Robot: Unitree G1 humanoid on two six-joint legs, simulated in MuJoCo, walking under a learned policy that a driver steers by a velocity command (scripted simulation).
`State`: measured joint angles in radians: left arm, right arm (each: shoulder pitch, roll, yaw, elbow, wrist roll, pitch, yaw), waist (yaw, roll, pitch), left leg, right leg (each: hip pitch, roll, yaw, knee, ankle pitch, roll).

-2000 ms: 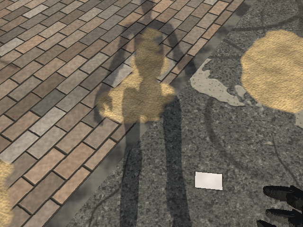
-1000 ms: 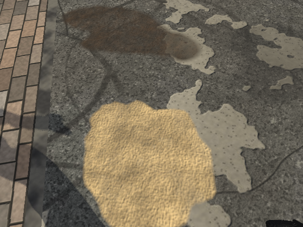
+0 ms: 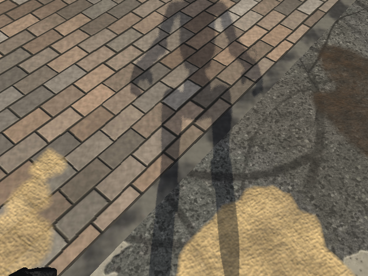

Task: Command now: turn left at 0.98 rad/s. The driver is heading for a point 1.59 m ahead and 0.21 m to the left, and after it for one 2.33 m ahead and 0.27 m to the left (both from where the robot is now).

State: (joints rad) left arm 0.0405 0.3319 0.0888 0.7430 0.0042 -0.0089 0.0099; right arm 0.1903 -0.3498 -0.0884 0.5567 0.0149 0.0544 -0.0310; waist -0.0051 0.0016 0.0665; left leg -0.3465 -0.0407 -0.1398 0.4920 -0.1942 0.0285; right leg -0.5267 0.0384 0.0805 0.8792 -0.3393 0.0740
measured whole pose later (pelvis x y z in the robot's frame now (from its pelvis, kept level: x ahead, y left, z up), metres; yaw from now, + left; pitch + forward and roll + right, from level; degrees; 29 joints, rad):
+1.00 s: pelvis +0.07 -0.04 -0.02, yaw +1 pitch +2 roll +2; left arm 0.21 0.33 0.09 0.69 -0.04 0.02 -0.04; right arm 0.21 -0.34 -0.11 0.72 0.02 -0.03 0.01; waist 0.00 0.04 -0.01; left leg -0.14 0.17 0.27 0.64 -0.44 -0.05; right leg -0.32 -0.08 -0.13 0.69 -0.42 -0.09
